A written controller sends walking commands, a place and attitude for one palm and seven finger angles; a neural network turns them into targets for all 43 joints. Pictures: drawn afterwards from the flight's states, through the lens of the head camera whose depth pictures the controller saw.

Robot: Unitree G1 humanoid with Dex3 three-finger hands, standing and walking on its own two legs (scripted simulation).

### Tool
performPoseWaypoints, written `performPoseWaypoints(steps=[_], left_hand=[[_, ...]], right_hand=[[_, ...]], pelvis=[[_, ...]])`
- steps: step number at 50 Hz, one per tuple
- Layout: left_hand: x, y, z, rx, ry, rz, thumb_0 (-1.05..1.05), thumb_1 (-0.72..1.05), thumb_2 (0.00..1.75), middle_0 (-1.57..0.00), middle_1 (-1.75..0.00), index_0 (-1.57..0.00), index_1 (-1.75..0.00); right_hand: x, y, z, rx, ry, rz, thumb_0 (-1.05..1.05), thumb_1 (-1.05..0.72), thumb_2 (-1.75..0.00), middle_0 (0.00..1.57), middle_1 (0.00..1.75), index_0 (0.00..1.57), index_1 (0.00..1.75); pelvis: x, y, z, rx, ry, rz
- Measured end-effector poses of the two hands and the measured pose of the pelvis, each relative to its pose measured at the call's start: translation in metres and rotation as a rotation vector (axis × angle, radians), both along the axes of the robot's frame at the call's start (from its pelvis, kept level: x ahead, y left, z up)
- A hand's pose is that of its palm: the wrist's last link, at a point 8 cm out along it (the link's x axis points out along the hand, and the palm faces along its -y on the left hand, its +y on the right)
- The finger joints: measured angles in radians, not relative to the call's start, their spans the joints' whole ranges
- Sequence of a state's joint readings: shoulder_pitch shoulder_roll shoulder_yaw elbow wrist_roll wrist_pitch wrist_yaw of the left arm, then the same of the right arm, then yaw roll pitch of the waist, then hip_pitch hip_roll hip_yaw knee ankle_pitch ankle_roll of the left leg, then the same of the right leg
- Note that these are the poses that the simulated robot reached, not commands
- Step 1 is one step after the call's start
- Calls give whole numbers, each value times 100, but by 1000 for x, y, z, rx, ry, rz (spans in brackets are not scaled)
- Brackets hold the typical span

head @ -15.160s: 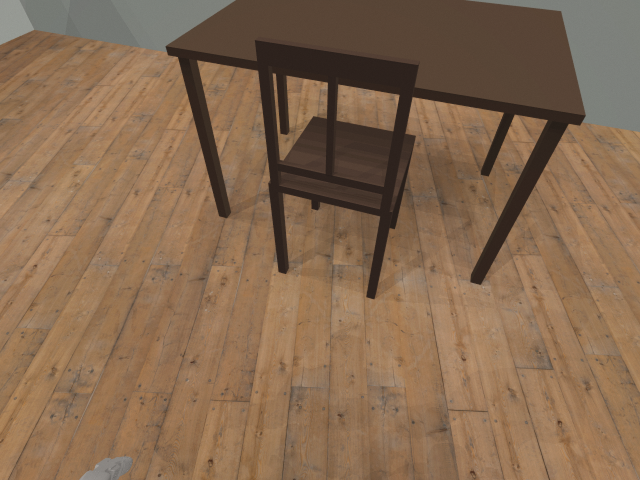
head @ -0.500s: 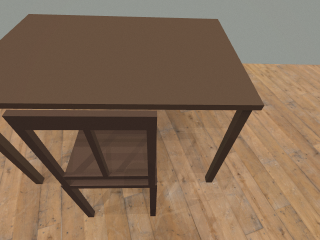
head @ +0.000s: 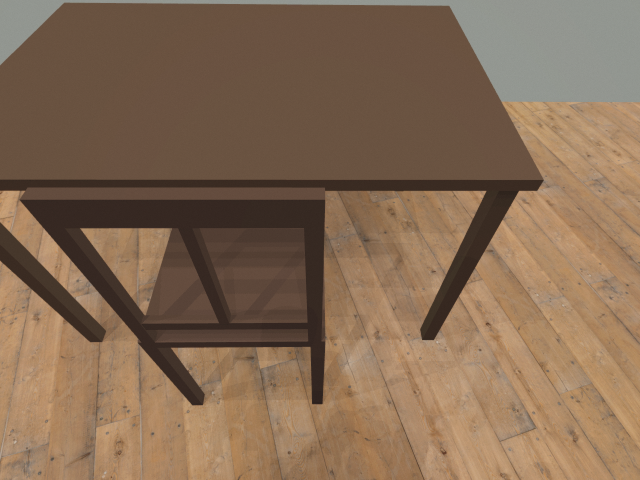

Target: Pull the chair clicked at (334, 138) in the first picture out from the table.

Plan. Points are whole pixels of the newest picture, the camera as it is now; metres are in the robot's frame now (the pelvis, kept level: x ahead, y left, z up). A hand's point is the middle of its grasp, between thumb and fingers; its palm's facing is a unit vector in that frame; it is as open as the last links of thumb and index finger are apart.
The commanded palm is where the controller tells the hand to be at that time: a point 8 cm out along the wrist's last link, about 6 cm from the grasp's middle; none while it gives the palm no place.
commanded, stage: come to a stop and stand still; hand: left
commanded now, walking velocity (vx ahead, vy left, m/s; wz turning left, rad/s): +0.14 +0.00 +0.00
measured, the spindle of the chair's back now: (209, 279) +0.42 +0.21 -0.07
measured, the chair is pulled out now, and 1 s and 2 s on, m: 0.00 0.00 0.00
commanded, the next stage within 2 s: look again from close up in 0.98 s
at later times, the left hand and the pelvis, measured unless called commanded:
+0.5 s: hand out of the picture -0.01 +0.17 -0.17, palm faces +0.01 -0.98 -0.19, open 7.4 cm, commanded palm none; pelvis +0.02 +0.00 +0.01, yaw +0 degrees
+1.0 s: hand out of the picture +0.05 +0.15 -0.16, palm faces +0.02 -0.98 -0.20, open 7.4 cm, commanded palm none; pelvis +0.04 -0.02 +0.01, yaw +0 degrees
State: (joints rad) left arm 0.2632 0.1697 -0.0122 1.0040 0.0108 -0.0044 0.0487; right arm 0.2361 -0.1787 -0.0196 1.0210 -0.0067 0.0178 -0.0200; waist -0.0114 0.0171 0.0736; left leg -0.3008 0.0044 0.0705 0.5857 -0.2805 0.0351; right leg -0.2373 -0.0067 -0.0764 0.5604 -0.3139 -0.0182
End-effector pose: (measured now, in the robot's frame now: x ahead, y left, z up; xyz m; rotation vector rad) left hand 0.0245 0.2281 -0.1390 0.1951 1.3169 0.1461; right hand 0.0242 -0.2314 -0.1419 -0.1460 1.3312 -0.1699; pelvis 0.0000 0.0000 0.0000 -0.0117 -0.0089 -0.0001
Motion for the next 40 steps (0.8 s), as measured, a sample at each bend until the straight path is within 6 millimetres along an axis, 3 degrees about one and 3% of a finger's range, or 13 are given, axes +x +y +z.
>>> performPoseWaypoints(steps=[6, 12, 26, 33, 40], left_hand=[[8, 16, 3, 14, -73, -8, 0, 90, 89, -20, -30, -20, -30], [6, 20, 8, 13, -93, -2, 0, 90, 89, -19, -30, -20, -30], [-34, -16, 4, -45, 115, 43, 0, 90, 89, -19, -30, -20, -30], [-20, -30, 1, -63, 114, 48, 0, 90, 89, -20, -30, -20, -30], [4, -31, 1, -47, 67, 35, 1, 91, 89, -20, -30, -20, -30]], right_hand=[[10, 8, 1, 8, -94, 29, 1, -91, -89, 20, 30, 20, 30], [7, 14, 1, 17, -83, 50, 1, -92, -89, 20, 30, 20, 30], [-1, 7, 3, 30, 44, 31, 1, -91, -89, 20, 30, 20, 30], [12, 1, 4, 18, 54, 25, 1, -91, -89, 20, 30, 20, 30], [26, -6, 5, 7, 34, 22, 1, -92, -89, 20, 30, 20, 30]], pelvis=[[-4, 9, -2, 0, -26, 7], [-2, 12, 0, 6, -22, 16], [20, -4, 7, 18, 9, 3], [33, -10, 8, 20, 4, 1], [40, -16, 9, 22, -3, -1]])
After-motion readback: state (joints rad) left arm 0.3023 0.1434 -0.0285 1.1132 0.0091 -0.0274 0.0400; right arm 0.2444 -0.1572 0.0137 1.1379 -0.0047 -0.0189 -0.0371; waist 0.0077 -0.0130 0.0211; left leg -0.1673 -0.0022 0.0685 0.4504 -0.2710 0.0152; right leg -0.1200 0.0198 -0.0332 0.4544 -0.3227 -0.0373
